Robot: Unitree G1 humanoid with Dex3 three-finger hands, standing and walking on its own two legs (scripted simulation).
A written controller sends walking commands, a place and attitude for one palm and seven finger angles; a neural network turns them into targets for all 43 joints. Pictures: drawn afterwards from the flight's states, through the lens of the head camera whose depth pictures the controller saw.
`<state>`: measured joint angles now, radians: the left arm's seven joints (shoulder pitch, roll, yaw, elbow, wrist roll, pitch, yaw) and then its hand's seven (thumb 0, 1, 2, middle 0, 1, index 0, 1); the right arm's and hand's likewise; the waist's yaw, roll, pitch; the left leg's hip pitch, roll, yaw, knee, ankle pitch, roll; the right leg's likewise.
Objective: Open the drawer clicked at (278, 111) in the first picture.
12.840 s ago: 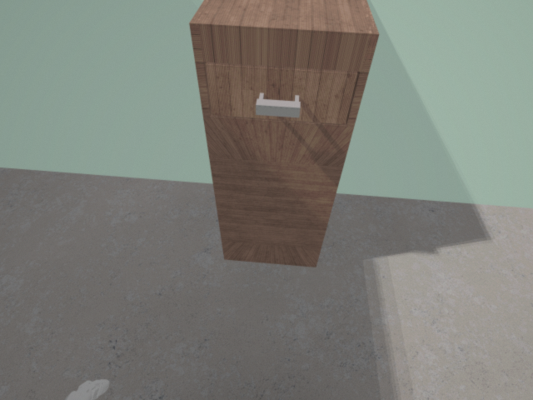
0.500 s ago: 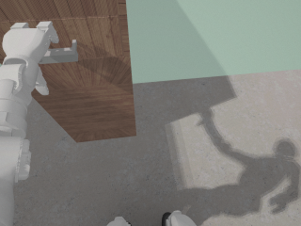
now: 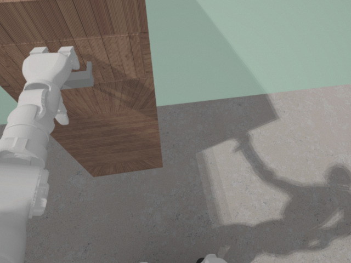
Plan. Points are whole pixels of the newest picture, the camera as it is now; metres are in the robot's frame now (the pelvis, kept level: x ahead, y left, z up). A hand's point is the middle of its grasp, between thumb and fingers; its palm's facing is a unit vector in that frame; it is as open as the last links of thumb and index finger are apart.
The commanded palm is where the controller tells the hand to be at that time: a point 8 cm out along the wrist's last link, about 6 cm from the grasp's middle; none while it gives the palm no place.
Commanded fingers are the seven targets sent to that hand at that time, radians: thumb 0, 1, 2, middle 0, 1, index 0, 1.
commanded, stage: lower the fingers behind the handle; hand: left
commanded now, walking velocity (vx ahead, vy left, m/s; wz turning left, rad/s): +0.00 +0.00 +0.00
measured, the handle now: (70, 73) +0.56 +0.24 +0.07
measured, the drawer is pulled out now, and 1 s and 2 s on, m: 0.00 0.00 0.00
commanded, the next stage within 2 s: lift the fingers back up to retry in 0.52 s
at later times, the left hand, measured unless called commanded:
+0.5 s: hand (61, 89) +0.50 +0.25 +0.07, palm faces -0.05 +0.03 -1.00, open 13.8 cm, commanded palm +0.49 +0.24 +0.10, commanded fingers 0.00 -0.50 0.30 -0.30 -1.20 -0.30 -1.20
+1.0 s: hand (62, 77) +0.51 +0.24 +0.10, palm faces +0.04 -0.02 -1.00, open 13.8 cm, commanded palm +0.48 +0.24 +0.16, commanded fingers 0.00 -0.50 0.30 -0.30 -1.20 -0.30 -1.20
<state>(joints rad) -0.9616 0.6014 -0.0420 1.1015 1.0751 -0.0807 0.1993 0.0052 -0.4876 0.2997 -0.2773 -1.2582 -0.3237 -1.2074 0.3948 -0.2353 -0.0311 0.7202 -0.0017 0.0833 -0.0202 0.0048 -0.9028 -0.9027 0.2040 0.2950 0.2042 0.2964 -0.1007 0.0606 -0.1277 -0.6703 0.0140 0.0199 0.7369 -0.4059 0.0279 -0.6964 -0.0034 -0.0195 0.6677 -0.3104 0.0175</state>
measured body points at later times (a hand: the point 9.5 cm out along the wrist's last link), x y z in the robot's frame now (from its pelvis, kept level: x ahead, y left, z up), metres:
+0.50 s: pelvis -0.01 -0.01 +0.00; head +0.09 -0.01 +0.43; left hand +0.50 +0.25 +0.13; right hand -0.02 -0.29 -0.12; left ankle -0.04 +0.10 -0.71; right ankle -0.01 -0.14 -0.71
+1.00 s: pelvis +0.00 +0.00 +0.00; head +0.09 -0.01 +0.44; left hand +0.50 +0.24 +0.16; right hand -0.01 -0.28 -0.13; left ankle -0.05 +0.10 -0.71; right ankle -0.01 -0.14 -0.71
